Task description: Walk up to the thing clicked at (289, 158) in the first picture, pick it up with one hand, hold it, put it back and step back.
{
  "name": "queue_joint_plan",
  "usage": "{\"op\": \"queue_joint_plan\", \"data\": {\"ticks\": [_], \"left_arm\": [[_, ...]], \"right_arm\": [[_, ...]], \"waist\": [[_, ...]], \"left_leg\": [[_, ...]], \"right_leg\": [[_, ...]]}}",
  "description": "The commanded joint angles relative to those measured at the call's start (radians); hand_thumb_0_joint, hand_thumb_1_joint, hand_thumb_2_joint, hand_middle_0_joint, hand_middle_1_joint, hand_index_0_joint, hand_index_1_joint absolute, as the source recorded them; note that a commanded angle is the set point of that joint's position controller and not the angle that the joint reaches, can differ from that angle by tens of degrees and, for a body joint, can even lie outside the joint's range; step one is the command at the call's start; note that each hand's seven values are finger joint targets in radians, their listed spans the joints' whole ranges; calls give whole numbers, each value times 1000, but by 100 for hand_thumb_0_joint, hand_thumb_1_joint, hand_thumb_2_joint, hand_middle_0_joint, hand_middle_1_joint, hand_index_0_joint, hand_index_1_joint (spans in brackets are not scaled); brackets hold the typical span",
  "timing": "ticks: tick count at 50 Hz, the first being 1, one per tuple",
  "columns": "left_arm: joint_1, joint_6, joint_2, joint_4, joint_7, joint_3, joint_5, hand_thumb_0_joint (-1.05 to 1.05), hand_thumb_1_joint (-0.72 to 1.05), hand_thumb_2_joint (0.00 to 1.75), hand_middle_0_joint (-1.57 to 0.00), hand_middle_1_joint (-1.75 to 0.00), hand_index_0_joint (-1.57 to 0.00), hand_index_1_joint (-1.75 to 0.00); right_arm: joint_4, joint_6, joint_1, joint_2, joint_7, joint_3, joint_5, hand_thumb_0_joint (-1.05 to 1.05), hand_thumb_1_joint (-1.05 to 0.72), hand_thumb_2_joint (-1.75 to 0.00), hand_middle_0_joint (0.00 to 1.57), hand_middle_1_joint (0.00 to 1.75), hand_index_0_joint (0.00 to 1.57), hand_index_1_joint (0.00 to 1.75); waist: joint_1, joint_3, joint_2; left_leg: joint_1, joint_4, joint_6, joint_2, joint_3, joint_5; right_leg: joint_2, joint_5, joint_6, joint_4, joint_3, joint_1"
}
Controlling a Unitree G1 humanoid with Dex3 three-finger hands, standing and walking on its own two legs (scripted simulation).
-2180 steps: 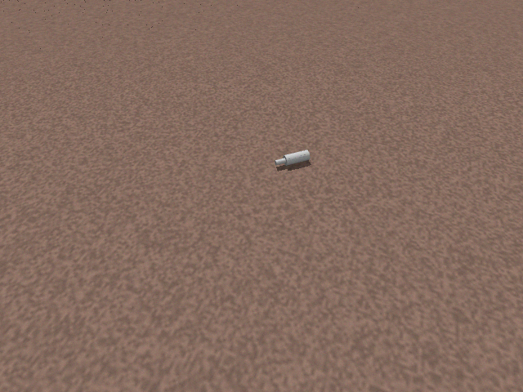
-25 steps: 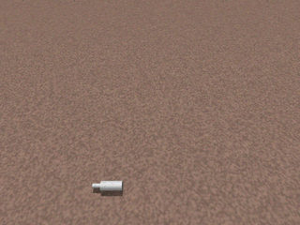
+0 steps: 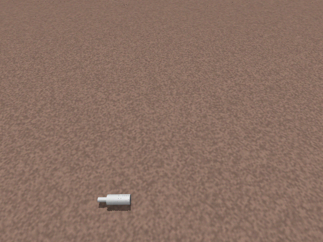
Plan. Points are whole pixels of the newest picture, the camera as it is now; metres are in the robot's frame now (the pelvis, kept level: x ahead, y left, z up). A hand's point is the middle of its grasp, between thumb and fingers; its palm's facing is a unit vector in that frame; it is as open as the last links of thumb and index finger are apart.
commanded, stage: stand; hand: left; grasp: from above
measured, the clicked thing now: (114, 199) +0.48 +0.30 -0.75
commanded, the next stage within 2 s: step back in 0.44 s
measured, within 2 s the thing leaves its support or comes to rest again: neither
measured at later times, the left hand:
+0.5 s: hand out of the picture +0.08 +0.25 -0.16, palm faces +0.01 -0.94 -0.34, open 7.3 cm
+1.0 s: hand out of the picture +0.05 +0.29 -0.18, palm faces -0.09 -0.92 -0.38, open 7.3 cm
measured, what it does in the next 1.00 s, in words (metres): lifts its right foot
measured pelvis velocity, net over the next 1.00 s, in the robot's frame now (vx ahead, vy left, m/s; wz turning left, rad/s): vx -0.08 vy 0.03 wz -0.06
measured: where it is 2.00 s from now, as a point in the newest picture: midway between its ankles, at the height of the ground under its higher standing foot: outside the picture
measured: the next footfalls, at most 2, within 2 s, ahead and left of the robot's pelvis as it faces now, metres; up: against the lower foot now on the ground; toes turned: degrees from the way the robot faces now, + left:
right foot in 1.06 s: -0.07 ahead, -0.09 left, +0.00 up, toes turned -1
left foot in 1.42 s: -0.15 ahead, +0.15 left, +0.00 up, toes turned -2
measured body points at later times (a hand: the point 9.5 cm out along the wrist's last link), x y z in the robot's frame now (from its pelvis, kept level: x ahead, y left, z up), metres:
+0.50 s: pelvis +0.00 +0.00 +0.00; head +0.02 +0.00 +0.45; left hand +0.08 +0.30 -0.13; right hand +0.08 -0.30 -0.14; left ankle +0.00 +0.15 -0.75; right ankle -0.01 -0.14 -0.75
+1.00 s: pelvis -0.08 +0.03 -0.02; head +0.00 +0.03 +0.42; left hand +0.06 +0.33 -0.15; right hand -0.01 -0.29 -0.14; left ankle -0.04 +0.14 -0.75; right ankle -0.11 -0.09 -0.71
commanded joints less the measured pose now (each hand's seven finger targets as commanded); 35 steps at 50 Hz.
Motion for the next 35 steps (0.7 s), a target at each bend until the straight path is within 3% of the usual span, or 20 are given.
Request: {"op": "queue_joint_plan", "data": {"ticks": [1, 10, 16, 20, 21, 22, 24, 27, 30, 31, 32, 33, 34, 35], "left_arm": [[-29, -25, 211, -52, 12, 39, -7, 0, 90, 90, -20, -30, -20, -30], [-30, -25, 214, -55, 10, 39, -7, 0, 90, 90, -20, -30, -20, -30], [-28, -27, 214, -62, 10, 38, -8, 0, 90, 90, -20, -30, -20, -30], [-25, -25, 216, -62, 8, 38, -8, 0, 90, 90, -20, -30, -20, -30], [-30, -26, 217, -62, 9, 38, -7, 0, 90, 90, -20, -30, -20, -30], [-11, -19, 289, -86, 14, 88, -26, 0, 90, 90, -20, -30, -20, -30], [6, -14, 288, -115, 19, 96, -29, 0, 90, 90, -20, -30, -20, -30], [-20, -3, 301, -171, 18, 107, -23, 0, 90, 90, -20, -30, -20, -30], [-99, 7, 323, -242, 22, 112, -1, 0, 90, 90, -20, -30, -20, -30], [-130, 10, 330, -264, 22, 113, 5, 0, 90, 90, -20, -30, -20, -30], [-162, 12, 326, -284, 23, 110, 4, 0, 90, 90, -20, -30, -20, -30], [-161, 17, 300, -289, 23, 102, 0, 0, 90, 90, -20, -30, -20, -30], [-128, 27, 247, -299, 21, 92, -10, 0, 90, 90, -20, -30, -20, -30], [-114, 40, 200, -304, 26, 86, -17, 0, 90, 90, -20, -30, -20, -30]], "right_arm": [[-56, -18, -39, -197, -12, -34, 0, 0, -90, -90, 20, 30, 20, 30], [-58, -17, -32, -204, -10, -34, 1, 0, -90, -90, 20, 30, 20, 30], [-61, -21, -33, -213, -11, -33, 2, 0, -90, -90, 20, 30, 20, 30], [-61, -18, -36, -212, -11, -32, 2, 0, -90, -90, 20, 30, 20, 30], [-64, -19, -36, -213, -10, -33, 2, 0, -90, -90, 20, 30, 20, 30], [-85, -1, -67, -248, -6, -44, 8, 0, -90, -90, 20, 30, 20, 30], [-108, 7, -34, -229, -6, -46, 18, 0, -90, -90, 20, 30, 20, 30], [-140, 24, -17, -220, -3, -58, 20, 0, -90, -90, 20, 30, 20, 30], [-162, 43, 47, -212, 3, -70, 13, 0, -90, -90, 20, 30, 20, 30], [-169, 47, 82, -216, 7, -76, 12, 0, -90, -90, 20, 30, 20, 30], [-174, 45, 117, -219, 10, -76, 17, 0, -90, -90, 20, 30, 20, 30], [-174, 36, 129, -228, 8, -79, 15, 0, -90, -90, 20, 30, 20, 30], [-185, 25, 109, -282, 4, -91, 1, 0, -90, -90, 20, 30, 20, 30], [-192, 16, 100, -344, 1, -108, -13, 0, -90, -90, 20, 30, 20, 30]], "waist": [[4, -85, -1], [3, -72, -9], [2, -107, 5], [4, -85, 1], [2, -98, 5], [11, 12, -19], [-2, -53, -30], [-10, -135, -88], [-34, -123, -190], [-51, -117, -210], [-73, -114, -218], [-73, -108, -159], [-51, -88, 54], [-38, -54, 212]], "left_leg": [[10, -48, 44, 84, -49, 197], [-5, -59, 43, 84, -50, 159], [34, -38, 46, 93, -46, 242], [25, -50, 45, 89, -44, 190], [29, -45, 47, 92, -44, 216], [-64, 61, 75, 66, -54, 323], [-72, 134, 79, 51, -28, 338], [-75, 290, 74, -14, 6, 185], [-102, 475, 89, -71, 0, -221], [-90, 499, 101, -58, -28, -263], [-84, 428, 109, -36, -43, -206], [-104, 287, 114, -7, -50, 21], [-133, 97, 120, 117, -187, 335], [-50, 6, 145, 223, -386, 547]], "right_leg": [[-83, 184, -40, -50, 64, 21], [-84, 143, -41, -56, 69, 15], [-89, 236, -41, -40, 68, 33], [-86, 185, -41, -51, 67, 14], [-89, 213, -42, -46, 69, 26], [-74, 360, -48, 28, 83, -48], [-92, 430, -81, 60, 93, -18], [-167, 411, -163, 49, 170, -52], [-274, 340, -254, 49, 237, -175], [-287, 316, -255, 74, 232, -225], [-266, 318, -222, 130, 202, -227], [-192, 274, -167, 225, 145, -192], [-47, 124, -95, 396, 56, -210], [126, -324, -66, 538, 90, -374]]}}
